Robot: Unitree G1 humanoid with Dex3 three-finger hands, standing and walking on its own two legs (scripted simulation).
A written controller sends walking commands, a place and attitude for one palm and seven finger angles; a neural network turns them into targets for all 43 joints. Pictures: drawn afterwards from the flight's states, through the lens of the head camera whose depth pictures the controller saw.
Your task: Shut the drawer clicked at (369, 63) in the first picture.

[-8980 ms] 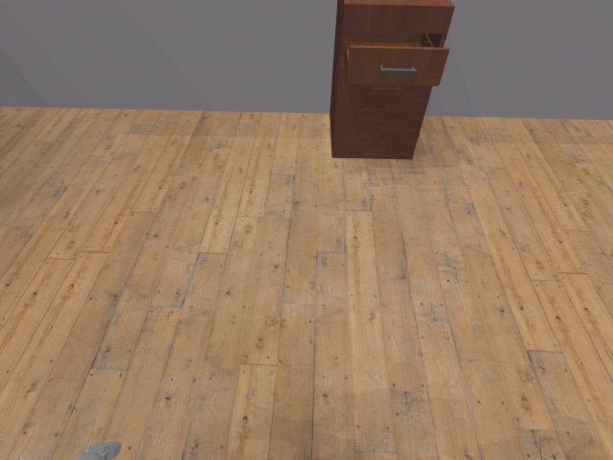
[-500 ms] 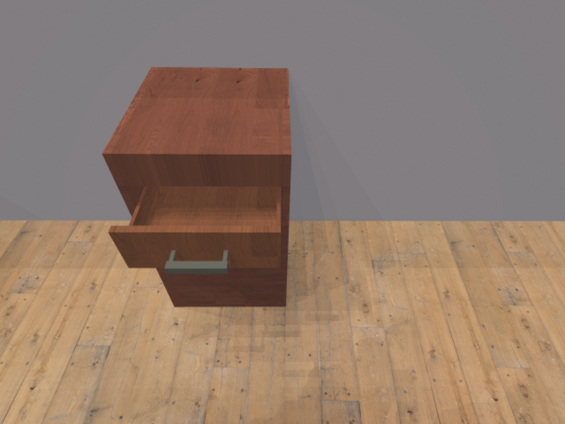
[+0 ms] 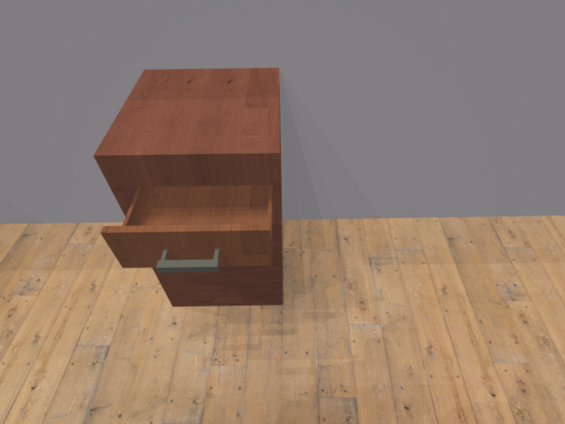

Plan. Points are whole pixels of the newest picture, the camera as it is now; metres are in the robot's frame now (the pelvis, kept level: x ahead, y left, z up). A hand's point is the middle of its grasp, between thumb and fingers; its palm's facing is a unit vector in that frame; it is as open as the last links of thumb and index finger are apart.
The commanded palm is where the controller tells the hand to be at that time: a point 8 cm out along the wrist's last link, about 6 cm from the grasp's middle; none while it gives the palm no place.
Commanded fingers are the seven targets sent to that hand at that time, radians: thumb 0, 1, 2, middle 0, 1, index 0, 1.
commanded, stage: look again from close up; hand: left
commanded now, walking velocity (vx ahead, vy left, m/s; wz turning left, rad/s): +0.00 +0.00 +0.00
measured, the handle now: (189, 259) +0.51 +0.26 -0.20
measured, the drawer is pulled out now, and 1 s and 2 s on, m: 0.15 0.15 0.15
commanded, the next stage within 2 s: shuffle to correct the standing spot in 0.06 s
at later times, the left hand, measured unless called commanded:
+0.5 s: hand out of the picture +0.01 +0.18 -0.18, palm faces +0.07 -0.99 -0.15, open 7.4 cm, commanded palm none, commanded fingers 0.00 0.90 0.90 -0.20 -0.30 -0.20 -0.30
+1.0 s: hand out of the picture +0.13 +0.22 -0.18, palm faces +0.09 -0.97 -0.22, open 7.3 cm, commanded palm none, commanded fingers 0.00 0.90 0.90 -0.20 -0.30 -0.20 -0.30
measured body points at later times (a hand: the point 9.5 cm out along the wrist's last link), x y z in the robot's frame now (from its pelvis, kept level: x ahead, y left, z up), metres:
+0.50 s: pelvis +0.04 +0.02 +0.00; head +0.04 +0.02 +0.44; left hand +0.01 +0.23 -0.17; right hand -0.02 -0.21 -0.16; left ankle +0.00 +0.11 -0.74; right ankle +0.04 -0.13 -0.73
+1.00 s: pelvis +0.08 +0.03 +0.00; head +0.12 +0.04 +0.45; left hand +0.12 +0.27 -0.16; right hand +0.10 -0.19 -0.16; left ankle +0.01 +0.11 -0.74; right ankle +0.05 -0.09 -0.69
